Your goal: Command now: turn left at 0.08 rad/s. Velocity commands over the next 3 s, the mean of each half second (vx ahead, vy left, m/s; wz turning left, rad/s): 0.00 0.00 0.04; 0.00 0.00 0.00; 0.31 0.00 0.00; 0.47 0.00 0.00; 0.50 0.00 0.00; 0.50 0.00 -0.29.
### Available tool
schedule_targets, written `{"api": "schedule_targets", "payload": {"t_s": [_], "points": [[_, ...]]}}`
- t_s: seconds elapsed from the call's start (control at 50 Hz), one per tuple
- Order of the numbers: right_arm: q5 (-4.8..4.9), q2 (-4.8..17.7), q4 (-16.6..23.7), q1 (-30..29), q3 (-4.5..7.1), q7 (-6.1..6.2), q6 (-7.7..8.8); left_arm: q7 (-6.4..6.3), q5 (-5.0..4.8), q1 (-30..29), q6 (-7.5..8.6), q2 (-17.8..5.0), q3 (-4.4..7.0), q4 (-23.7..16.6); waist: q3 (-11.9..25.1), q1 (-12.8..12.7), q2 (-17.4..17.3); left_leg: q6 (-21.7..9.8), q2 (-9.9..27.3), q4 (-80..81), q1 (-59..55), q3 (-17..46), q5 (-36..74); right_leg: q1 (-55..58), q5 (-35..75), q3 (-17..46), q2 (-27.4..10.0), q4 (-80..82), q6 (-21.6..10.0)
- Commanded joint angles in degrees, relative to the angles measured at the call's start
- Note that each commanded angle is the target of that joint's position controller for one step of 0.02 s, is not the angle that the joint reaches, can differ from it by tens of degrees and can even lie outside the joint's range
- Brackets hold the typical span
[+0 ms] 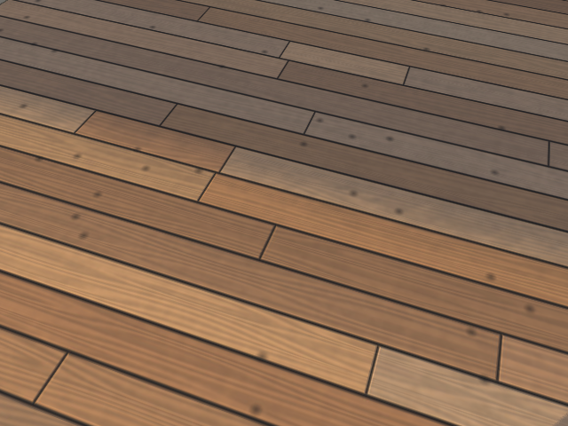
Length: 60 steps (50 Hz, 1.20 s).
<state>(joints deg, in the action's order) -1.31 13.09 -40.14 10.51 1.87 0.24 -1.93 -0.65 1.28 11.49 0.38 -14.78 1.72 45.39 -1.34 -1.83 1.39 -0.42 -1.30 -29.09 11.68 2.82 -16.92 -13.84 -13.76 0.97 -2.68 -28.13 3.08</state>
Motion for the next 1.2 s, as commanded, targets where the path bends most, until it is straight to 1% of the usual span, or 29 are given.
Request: {"api": "schedule_targets", "payload": {"t_s": [0.02, 0.14, 0.26, 0.42, 0.64, 0.8, 0.98, 1.0, 1.02, 1.04, 1.06, 1.08, 1.1, 1.12, 1.14, 1.16, 1.18, 1.2], "points": [[0.13, 7.25, 2.65, -0.81, 1.66, 0.27, 1.80, -0.53, -0.21, -1.26, 0.64, -6.64, 1.74, -2.53, 1.03, 0.59, -7.09, -2.63, 6.04, 7.79, 2.14, 6.66, 7.30, 2.15, 5.78, 0.53, -0.61, 2.23, 0.01], [0.38, 6.59, 0.92, -0.38, 1.41, 0.58, 1.94, -0.91, -0.48, -0.13, 0.64, -6.26, 1.87, 0.98, 0.73, 0.76, -3.83, -2.61, 5.13, 7.25, 1.59, 5.95, 8.90, 3.18, 7.16, 0.42, -0.76, 3.01, 0.45], [0.64, 6.21, -1.84, 0.37, 1.45, 0.60, 2.13, -1.39, -0.74, 0.44, 0.46, -6.52, 2.04, 4.21, 1.39, 0.78, -2.32, -2.46, 4.23, 6.75, 0.49, 4.78, 12.09, 4.39, 8.76, 0.36, -0.93, 3.25, 0.59], [0.92, 6.09, -6.47, 1.72, 1.48, 0.87, 2.22, -1.97, -1.00, 0.92, 0.01, -6.48, 2.09, 8.21, 1.03, 0.78, -2.01, -1.95, 3.16, 6.64, 0.04, 3.21, 13.70, 5.05, 9.45, 0.04, -0.74, 3.55, 0.21], [1.11, 6.00, -12.23, 3.35, 1.06, 1.41, 2.15, -2.35, -1.16, 1.63, -0.37, -5.50, 1.84, 12.64, -0.22, 0.93, -1.81, -1.29, 2.25, 6.92, 0.16, 1.79, 12.53, 4.72, 8.78, -0.51, -0.17, 4.15, -0.31], [1.22, 5.62, -15.40, 4.41, 0.63, 1.64, 2.13, -2.48, -1.21, 2.60, -0.52, -4.54, 1.50, 14.96, -0.87, 1.07, -1.56, -1.04, 1.91, 7.22, 0.49, 1.15, 11.23, 4.38, 8.14, -0.77, 0.20, 4.39, -0.54], [1.30, 4.98, -17.91, 5.69, 0.16, 1.75, 2.09, -2.55, -1.25, 4.06, -0.57, -3.50, 1.04, 16.74, -1.46, 1.25, -1.47, -0.84, 1.66, 7.43, 0.91, 0.61, 9.99, 3.83, 7.41, -0.94, 0.53, 4.43, -0.76], [1.32, 4.66, -18.58, 6.67, 0.07, 1.84, 1.99, -2.59, -1.28, 5.14, -0.64, -2.77, 0.85, 17.38, -0.23, 1.29, -1.89, -1.07, 1.24, 8.03, 0.45, 0.31, 3.86, 4.20, 2.38, -1.98, 1.41, 4.01, -0.85], [1.67, 5.42, -18.78, 6.97, 0.36, 2.03, 1.78, -2.69, -1.60, 5.30, -0.74, -2.56, 0.86, 17.59, -0.95, 1.57, -2.73, -1.99, 0.94, 8.66, 1.26, 0.66, -7.06, 2.82, -5.43, -3.67, 3.02, 1.96, -1.27], [2.06, 6.95, -18.61, 7.12, 0.85, 2.17, 1.66, -2.76, -1.85, 4.83, -0.68, -2.60, 0.94, 17.24, -2.76, 1.95, -4.35, -3.55, 1.95, 9.91, 3.17, 2.66, -18.45, 0.02, -13.19, -5.07, 4.35, -0.91, -1.85], [2.27, 8.03, -18.35, 7.69, 1.19, 2.20, 1.79, -2.71, -1.82, 3.78, -0.32, -2.45, 0.91, 16.50, -5.26, 2.55, -6.18, -5.38, 4.59, 12.40, 4.82, 6.52, -26.81, -3.88, -17.03, -5.55, 4.84, -3.97, -2.42], [2.52, 9.40, -18.42, 9.41, 1.65, 2.09, 2.24, -2.42, -1.80, 2.39, 0.44, -1.55, 0.69, 15.54, -6.94, 3.51, -9.16, -7.75, 8.79, 15.60, 4.61, 12.53, -31.91, -7.74, -16.06, -6.04, 4.95, -8.67, -2.77], [2.78, 11.10, -18.59, 10.57, 2.32, 1.96, 2.82, -1.88, -1.93, 1.86, 1.41, -0.23, 0.34, 14.81, -7.75, 3.99, -12.60, -10.69, 13.72, 18.56, 4.89, 19.58, -34.02, -9.52, -13.02, -5.12, 3.88, -14.46, -3.37], [2.91, 11.30, -18.37, 10.32, 2.55, 1.92, 3.39, -1.26, -2.29, 1.58, 2.41, -0.29, 0.35, 14.29, -8.98, 3.74, -13.09, -12.83, 16.89, 20.36, 6.20, 24.01, -33.08, -10.79, -12.22, -2.96, 1.95, -17.76, -4.55], [2.85, 10.52, -17.77, 8.57, 2.42, 1.81, 3.93, -0.65, -2.79, 2.01, 3.28, -0.46, 0.44, 13.98, -9.84, 2.64, -12.85, -13.28, 17.95, 20.24, 6.08, 24.74, -30.21, -11.69, -13.64, -1.74, 0.70, -18.03, -5.80], [3.15, 9.71, -16.92, 6.23, 2.26, 1.65, 4.26, -0.15, -3.15, 3.41, 4.02, -0.44, 0.46, 14.05, -9.89, 1.04, -12.00, -12.22, 17.24, 18.86, 6.19, 22.35, -26.57, -9.80, -14.56, -1.58, 0.04, -13.36, -7.10], [3.73, 9.20, -15.86, 2.70, 2.12, 1.49, 4.24, 0.17, -3.23, 7.55, 4.62, -0.29, 0.62, 15.47, -9.04, -1.80, -10.42, -9.93, 14.37, 16.21, 9.34, 17.13, -22.54, -1.58, -10.93, -2.92, 0.65, -3.94, -8.16], [3.78, 8.45, -15.01, 0.71, 1.93, 1.32, 4.20, 0.25, -2.78, 12.57, 4.83, -0.79, 1.18, 17.94, -7.56, -3.74, -7.42, -7.75, 9.92, 11.01, 13.27, 11.27, -16.73, 8.03, -4.51, -4.30, 3.03, 1.92, -7.54]]}}
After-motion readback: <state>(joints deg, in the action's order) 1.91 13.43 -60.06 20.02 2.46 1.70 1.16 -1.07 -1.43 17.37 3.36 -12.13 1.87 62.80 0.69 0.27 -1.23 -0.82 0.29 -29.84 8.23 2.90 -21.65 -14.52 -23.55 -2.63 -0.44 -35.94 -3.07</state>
